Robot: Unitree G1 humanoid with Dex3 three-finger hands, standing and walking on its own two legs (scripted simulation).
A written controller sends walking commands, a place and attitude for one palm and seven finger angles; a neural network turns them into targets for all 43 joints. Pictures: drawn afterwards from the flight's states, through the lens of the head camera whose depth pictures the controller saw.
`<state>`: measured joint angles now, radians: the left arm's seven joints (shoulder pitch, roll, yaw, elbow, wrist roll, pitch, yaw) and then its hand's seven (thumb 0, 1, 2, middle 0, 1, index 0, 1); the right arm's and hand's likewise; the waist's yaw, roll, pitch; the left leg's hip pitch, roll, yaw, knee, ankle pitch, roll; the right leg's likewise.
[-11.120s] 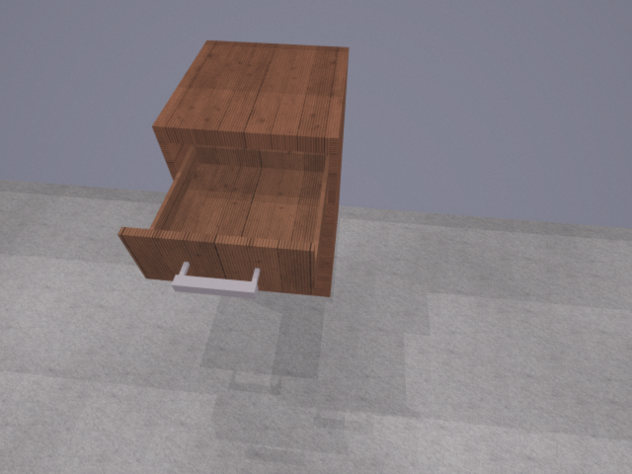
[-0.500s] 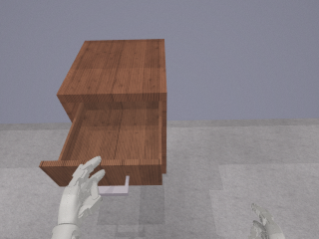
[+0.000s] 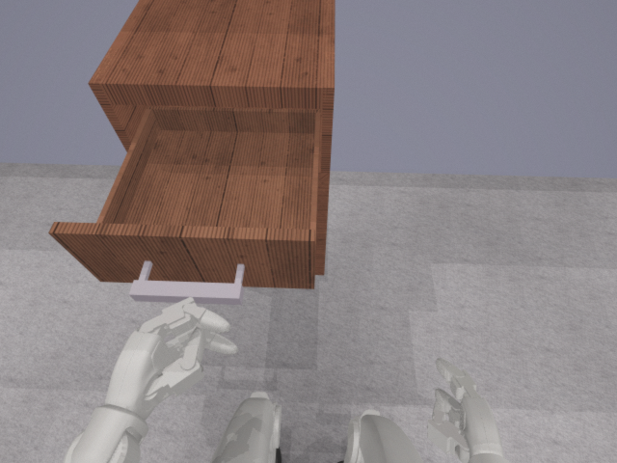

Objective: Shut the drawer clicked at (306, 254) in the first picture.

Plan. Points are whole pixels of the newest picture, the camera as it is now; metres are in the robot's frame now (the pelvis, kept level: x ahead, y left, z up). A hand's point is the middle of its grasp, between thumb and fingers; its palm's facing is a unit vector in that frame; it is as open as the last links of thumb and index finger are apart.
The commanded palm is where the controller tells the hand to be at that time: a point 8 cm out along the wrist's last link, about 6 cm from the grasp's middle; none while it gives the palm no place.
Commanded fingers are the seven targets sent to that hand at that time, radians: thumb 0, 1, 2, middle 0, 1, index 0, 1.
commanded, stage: raise the hand and make a fist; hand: left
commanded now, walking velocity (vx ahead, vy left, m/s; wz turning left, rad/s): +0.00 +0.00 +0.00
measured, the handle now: (190, 280) +0.38 +0.21 -0.07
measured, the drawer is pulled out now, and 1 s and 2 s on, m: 0.29 0.29 0.29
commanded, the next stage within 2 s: bring the fist close to the handle in 1.12 s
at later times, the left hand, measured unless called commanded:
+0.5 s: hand (143, 382) +0.21 +0.19 +0.04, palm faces +0.03 -1.00 +0.01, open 3.1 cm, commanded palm +0.17 +0.24 +0.04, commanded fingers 0.00 0.90 0.90 -1.40 -1.60 -1.40 -1.60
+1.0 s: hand (162, 390) +0.20 +0.18 +0.03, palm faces -0.06 -1.00 +0.02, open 3.3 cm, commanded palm +0.16 +0.24 +0.03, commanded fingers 0.00 0.90 0.90 -1.40 -1.60 -1.40 -1.60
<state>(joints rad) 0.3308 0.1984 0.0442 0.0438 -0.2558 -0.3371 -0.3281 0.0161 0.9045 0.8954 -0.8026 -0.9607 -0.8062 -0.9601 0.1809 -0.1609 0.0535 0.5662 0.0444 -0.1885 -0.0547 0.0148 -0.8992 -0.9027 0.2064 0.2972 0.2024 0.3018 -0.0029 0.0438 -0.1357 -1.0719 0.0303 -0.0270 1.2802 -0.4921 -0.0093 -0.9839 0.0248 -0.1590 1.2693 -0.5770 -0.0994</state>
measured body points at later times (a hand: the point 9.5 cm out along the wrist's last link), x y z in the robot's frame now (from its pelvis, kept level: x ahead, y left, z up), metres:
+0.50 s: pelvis +0.01 +0.04 -0.01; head +0.09 +0.06 +0.44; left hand +0.20 +0.25 +0.05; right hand +0.24 -0.18 -0.06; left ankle +0.07 +0.13 -0.62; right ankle +0.03 -0.06 -0.62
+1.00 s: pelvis +0.02 +0.06 -0.01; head +0.11 +0.07 +0.43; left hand +0.20 +0.23 +0.03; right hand +0.22 -0.17 -0.08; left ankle +0.07 +0.13 -0.62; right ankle +0.03 -0.06 -0.62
